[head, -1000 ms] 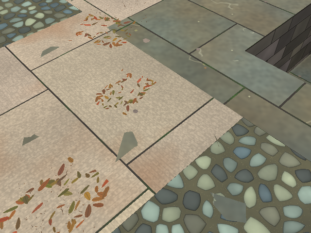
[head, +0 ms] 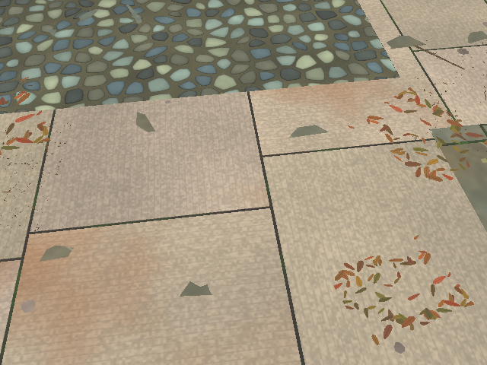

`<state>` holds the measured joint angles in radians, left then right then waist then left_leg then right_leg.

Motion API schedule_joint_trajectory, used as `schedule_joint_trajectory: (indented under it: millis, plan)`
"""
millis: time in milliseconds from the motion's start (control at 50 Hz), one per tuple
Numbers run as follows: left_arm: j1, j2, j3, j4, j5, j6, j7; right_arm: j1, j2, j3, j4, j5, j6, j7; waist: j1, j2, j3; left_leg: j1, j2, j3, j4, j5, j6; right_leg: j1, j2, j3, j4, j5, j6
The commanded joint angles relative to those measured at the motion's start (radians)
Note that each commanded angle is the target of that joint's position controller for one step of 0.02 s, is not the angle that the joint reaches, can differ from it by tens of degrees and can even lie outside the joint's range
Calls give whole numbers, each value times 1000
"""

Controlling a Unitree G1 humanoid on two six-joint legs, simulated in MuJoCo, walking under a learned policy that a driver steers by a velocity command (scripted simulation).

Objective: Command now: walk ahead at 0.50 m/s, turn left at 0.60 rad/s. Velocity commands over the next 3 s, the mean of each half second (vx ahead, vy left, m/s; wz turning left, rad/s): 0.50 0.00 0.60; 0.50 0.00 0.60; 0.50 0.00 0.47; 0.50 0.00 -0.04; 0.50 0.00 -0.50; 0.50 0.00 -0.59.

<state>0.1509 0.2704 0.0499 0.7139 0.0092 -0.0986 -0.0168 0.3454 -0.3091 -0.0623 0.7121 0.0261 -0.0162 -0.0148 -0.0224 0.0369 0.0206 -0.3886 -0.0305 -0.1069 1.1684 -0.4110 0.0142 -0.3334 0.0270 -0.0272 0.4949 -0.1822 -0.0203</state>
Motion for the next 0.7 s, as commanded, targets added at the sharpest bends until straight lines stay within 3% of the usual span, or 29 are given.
schedule_joint_trajectory:
  millis: [20,60,120,200,280,300,340,360,380,400,420,440,460,480,500,520,540,580,640,700]
  plan:
    - [64,102,29,-21,5,-6,10,-50,-96,-34,-102,3,-10,6,48,-158,-14,-284,124,-22,15,92,-10,253,-277,300,-285,-13,-136]
    - [71,112,35,-2,-4,-14,10,-66,-61,-27,-112,4,-1,10,44,-149,0,-295,136,-3,-27,115,-15,234,-278,221,-319,61,-155]
    - [84,148,48,23,-5,-15,12,-121,-43,-20,-136,-3,1,16,50,-117,11,-346,148,2,-139,213,-27,261,-294,132,-344,174,-173]
    - [91,173,51,44,-8,-3,17,-219,-26,-10,-153,-2,-14,40,81,-101,31,-298,136,58,-358,405,-17,281,-265,-19,-348,260,-143]
    - [148,207,60,77,-24,17,20,-328,-19,-4,-195,1,-16,65,111,-92,68,-273,116,116,-497,407,13,359,-292,-88,-330,308,-123]
    - [152,216,63,82,-30,23,20,-339,-26,-7,-205,1,-16,70,105,-95,70,-263,106,130,-518,372,27,386,-302,-102,-308,368,-115]
    - [147,247,72,83,-40,36,25,-309,-59,-24,-210,-5,-11,74,63,-123,30,-170,51,181,-539,271,67,428,-307,-141,-197,677,-96]
    - [143,263,77,81,-45,43,30,-244,-87,-39,-199,-8,-6,72,19,-137,-16,-74,12,206,-545,225,92,433,-302,-160,-84,835,-85]
    - [128,262,76,76,-49,50,34,-103,-127,-65,-163,-7,-2,66,-65,-121,-90,121,-29,220,-601,264,127,377,-279,-188,101,880,-62]
    - [136,231,62,67,-35,48,39,79,-191,-99,-113,-2,8,48,-150,-62,-179,426,-5,126,-631,289,171,172,-243,-191,372,687,-24]
    - [217,78,13,10,18,31,26,70,-306,-113,-110,10,6,32,-37,227,-238,757,264,-388,-673,200,326,-286,-67,-162,736,-276,38]
    - [157,126,10,-13,-9,-7,13,92,-261,-93,-152,2,-15,39,-84,167,-421,832,374,-759,-844,-5,430,-421,6,90,905,-431,41]
    - [49,193,28,-43,-50,-29,4,64,-193,-73,-136,-7,-32,44,-108,86,-284,753,340,-620,-877,36,365,-509,-51,125,893,-328,22]
    - [26,180,21,-52,-48,-42,5,16,-168,-64,-131,-6,-41,44,-70,37,-180,608,297,-491,-880,117,328,-484,-92,117,803,-237,9]
    - [26,175,23,-38,-23,-45,12,-55,-140,-54,-137,-8,-44,43,-24,-19,-118,468,255,-397,-885,234,297,-420,-124,116,715,-185,15]
    - [43,186,30,-31,-7,-37,14,-100,-116,-45,-149,-19,-46,40,12,-4,-93,372,225,-334,-901,344,287,-348,-142,122,659,-149,22]
    - [57,185,32,-28,-2,-26,11,-120,-113,-41,-156,-25,-46,36,34,9,-82,311,212,-312,-921,396,288,-304,-145,120,630,-131,33]
    - [59,155,26,-26,7,-7,11,-117,-122,-43,-141,-18,-51,27,45,0,-63,226,196,-256,-940,490,297,-274,-138,97,553,-103,65]
    - [-47,112,10,-57,10,4,12,-77,-150,-51,-112,-14,-47,7,15,4,-19,148,144,-180,-948,473,265,-268,-108,81,351,75,98]
    - [-160,90,0,-83,1,-2,2,-33,-158,-53,-86,-8,-38,-2,-32,26,-1,104,105,-157,-934,361,216,-180,-57,76,139,255,99]
